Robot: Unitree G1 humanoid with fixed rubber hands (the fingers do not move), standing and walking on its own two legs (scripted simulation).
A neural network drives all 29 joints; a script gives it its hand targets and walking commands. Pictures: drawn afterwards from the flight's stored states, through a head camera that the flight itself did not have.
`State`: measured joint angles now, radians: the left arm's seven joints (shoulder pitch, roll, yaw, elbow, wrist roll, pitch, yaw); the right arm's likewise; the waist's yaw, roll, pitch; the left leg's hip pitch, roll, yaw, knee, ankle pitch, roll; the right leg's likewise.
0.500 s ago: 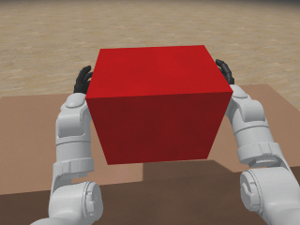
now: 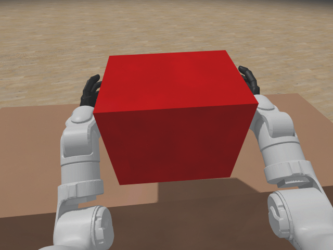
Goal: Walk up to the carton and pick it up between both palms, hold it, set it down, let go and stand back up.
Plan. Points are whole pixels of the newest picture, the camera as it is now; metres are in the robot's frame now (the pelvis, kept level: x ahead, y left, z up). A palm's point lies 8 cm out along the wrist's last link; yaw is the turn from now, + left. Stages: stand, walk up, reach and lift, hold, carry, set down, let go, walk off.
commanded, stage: hold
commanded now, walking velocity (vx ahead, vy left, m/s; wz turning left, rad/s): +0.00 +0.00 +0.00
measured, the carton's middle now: (171, 118) +0.35 +0.00 +0.19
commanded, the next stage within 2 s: none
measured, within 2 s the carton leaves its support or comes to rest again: neither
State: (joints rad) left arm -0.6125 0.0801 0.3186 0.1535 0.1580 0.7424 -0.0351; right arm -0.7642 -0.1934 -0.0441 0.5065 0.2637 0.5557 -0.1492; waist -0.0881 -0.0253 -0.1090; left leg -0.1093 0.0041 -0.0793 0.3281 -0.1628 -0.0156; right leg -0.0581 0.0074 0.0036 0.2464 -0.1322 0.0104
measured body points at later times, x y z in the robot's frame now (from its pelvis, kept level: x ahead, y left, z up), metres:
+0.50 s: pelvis +0.00 +0.00 +0.00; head -0.07 +0.02 +0.45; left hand +0.37 +0.18 +0.21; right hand +0.38 -0.18 +0.23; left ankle +0.01 +0.13 -0.75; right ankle +0.00 -0.13 -0.75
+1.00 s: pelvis +0.00 +0.00 +0.00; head -0.07 +0.02 +0.45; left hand +0.37 +0.18 +0.21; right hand +0.38 -0.18 +0.23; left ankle +0.01 +0.13 -0.75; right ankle +0.00 -0.13 -0.75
